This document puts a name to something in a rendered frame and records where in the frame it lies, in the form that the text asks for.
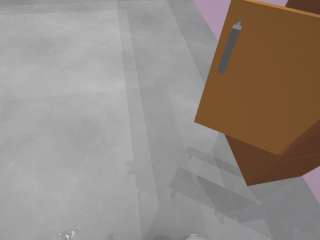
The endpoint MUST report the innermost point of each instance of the handle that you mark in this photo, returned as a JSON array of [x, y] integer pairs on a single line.
[[229, 46]]

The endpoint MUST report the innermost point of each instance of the left robot hand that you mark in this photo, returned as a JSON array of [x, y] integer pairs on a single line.
[[67, 235]]

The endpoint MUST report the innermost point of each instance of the cupboard door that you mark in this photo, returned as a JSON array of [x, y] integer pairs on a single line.
[[269, 93]]

